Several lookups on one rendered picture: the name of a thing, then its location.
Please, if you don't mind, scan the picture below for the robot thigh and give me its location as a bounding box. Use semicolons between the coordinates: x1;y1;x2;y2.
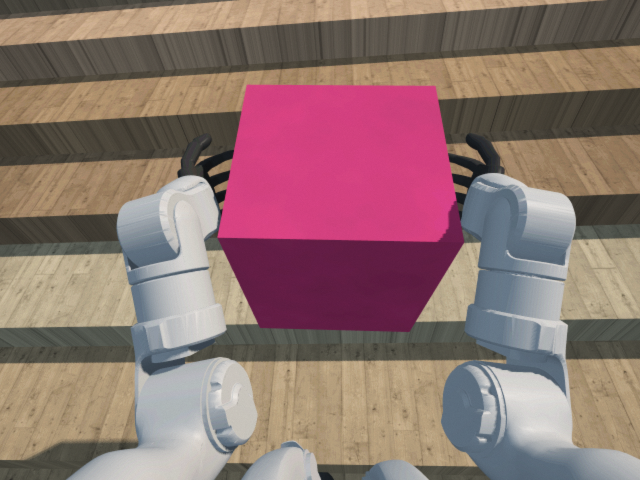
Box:
362;460;429;480
241;447;318;480

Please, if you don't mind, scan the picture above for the carton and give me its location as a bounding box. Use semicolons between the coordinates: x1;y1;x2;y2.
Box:
217;85;464;332

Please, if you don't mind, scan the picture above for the robot left hand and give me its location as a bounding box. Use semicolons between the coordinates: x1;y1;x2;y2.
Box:
177;133;234;216

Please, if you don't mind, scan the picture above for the robot right hand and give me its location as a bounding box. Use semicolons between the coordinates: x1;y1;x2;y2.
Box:
448;133;505;221

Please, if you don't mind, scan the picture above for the right robot forearm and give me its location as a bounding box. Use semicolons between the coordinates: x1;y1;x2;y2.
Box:
460;173;576;426

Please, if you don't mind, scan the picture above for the robot right upper arm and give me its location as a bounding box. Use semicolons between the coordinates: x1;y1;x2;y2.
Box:
441;360;640;480

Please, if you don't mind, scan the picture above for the robot right thigh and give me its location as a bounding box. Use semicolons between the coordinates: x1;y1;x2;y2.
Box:
362;460;429;480

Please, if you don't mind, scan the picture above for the robot left upper arm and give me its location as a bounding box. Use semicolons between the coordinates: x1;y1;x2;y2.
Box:
66;357;258;480

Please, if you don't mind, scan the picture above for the robot left thigh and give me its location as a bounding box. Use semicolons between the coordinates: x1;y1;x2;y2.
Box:
241;447;318;480

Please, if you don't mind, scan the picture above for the left robot forearm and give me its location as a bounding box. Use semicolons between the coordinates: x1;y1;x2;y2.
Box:
117;175;227;438

